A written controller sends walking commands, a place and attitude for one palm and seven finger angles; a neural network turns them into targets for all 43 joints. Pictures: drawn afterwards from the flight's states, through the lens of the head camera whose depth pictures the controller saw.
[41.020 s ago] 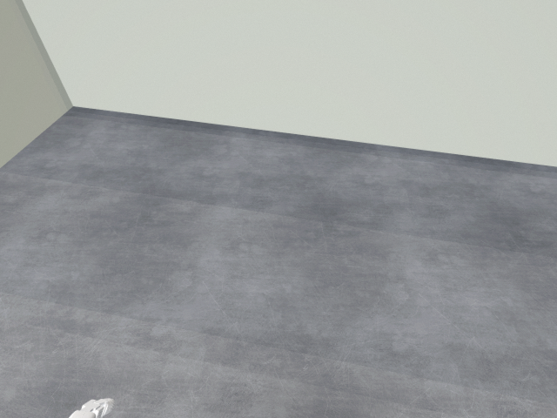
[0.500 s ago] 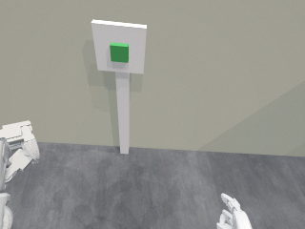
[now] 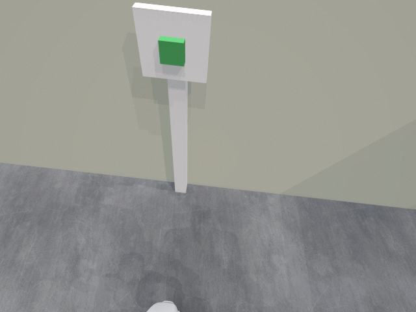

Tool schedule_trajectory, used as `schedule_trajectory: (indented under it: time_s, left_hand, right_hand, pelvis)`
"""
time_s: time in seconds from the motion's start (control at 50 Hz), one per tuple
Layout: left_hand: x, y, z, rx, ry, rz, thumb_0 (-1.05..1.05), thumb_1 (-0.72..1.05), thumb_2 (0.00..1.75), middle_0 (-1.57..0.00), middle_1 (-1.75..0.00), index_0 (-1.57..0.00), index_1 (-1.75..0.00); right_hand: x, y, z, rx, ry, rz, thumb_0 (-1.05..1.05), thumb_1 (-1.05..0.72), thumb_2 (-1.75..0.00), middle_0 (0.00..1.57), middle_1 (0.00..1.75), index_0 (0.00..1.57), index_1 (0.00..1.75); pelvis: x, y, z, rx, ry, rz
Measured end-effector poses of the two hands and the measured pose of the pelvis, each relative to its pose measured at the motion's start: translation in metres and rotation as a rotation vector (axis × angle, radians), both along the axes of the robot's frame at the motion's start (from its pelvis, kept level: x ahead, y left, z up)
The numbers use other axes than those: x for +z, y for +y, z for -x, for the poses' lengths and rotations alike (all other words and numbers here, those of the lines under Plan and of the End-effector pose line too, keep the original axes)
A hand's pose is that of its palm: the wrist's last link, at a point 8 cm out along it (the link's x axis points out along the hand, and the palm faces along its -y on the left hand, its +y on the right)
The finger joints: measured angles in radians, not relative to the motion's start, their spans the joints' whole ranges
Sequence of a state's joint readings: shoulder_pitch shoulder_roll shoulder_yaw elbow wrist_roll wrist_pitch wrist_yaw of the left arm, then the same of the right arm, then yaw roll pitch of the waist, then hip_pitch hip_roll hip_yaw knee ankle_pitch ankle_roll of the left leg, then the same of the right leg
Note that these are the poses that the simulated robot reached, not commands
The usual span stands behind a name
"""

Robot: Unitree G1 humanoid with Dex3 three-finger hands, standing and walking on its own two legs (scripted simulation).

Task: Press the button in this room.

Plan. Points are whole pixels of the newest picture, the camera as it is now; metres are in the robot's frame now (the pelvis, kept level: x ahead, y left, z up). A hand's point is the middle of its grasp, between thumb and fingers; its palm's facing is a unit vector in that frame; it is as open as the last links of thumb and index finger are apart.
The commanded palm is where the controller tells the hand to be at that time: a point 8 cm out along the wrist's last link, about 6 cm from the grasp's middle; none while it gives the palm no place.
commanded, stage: let the arm hang, fingers relaxed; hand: left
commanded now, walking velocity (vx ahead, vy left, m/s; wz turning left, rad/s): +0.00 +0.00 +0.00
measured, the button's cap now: (172, 50) +0.75 +0.16 +0.10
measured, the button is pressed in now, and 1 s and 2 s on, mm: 0 0 0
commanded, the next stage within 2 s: stand and wait in 0.68 s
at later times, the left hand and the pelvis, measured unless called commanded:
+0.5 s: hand out of the picture +0.03 +0.16 -0.17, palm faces +0.02 -0.99 -0.17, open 7.3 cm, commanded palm none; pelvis +0.02 +0.00 +0.01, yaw -1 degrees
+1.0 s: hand out of the picture +0.02 +0.17 -0.16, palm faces +0.02 -0.98 -0.22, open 7.3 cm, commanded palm none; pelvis +0.04 -0.01 +0.01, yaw -2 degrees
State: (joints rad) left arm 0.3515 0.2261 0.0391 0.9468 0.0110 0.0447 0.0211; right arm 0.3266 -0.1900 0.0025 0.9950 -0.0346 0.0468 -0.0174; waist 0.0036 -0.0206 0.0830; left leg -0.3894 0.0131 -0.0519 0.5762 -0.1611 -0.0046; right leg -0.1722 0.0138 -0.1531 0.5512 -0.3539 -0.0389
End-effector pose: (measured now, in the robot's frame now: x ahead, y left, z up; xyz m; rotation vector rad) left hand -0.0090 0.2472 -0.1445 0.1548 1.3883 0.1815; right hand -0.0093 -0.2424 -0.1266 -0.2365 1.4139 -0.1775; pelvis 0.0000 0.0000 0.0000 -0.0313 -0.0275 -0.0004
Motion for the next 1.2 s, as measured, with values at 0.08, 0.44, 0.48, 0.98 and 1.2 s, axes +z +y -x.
schedule_trajectory:
  time_s: [0.08,0.44,0.48,0.98,1.2]
  left_hand:
    - [0.013,0.003,0.040,0.032,0.113,-0.024,0.01,0.91,0.90,-0.67,-0.84,-0.67,-0.85]
    - [0.008,-0.030,-0.024,-0.009,0.007,0.031,0.00,0.91,0.90,-0.23,-0.33,-0.23,-0.33]
    - [0.007,-0.035,-0.035,-0.016,-0.013,0.044,0.00,0.91,0.90,-0.22,-0.32,-0.22,-0.32]
    - [0.013,-0.027,-0.021,0.005,0.082,-0.001,0.00,0.91,0.90,-0.20,-0.29,-0.20,-0.30]
    - [0.013,-0.028,-0.043,-0.021,0.034,-0.002,0.00,0.91,0.90,-0.20,-0.29,-0.20,-0.30]
  right_hand:
    - [-0.006,0.006,0.008,-0.017,0.040,-0.038,0.01,-0.91,-0.90,0.20,0.30,0.20,0.30]
    - [-0.014,0.026,-0.020,-0.053,-0.012,-0.090,0.01,-0.93,-0.90,0.20,0.30,0.20,0.30]
    - [-0.013,0.026,-0.019,-0.056,-0.007,-0.089,0.01,-0.93,-0.90,0.20,0.30,0.20,0.30]
    - [-0.013,0.013,-0.041,-0.060,-0.002,-0.083,0.01,-0.91,-0.90,0.20,0.30,0.20,0.30]
    - [-0.008,-0.002,-0.062,-0.049,-0.054,-0.056,0.00,-0.91,-0.90,0.20,0.30,0.20,0.30]
  pelvis:
    - [0.004,-0.001,-0.002,0.002,-0.003,-0.004]
    - [0.009,0.000,-0.019,-0.022,-0.029,-0.025]
    - [0.009,-0.001,-0.020,-0.022,-0.027,-0.026]
    - [0.011,-0.009,-0.036,-0.030,-0.023,-0.033]
    - [0.012,-0.012,-0.039,-0.037,-0.024,-0.033]
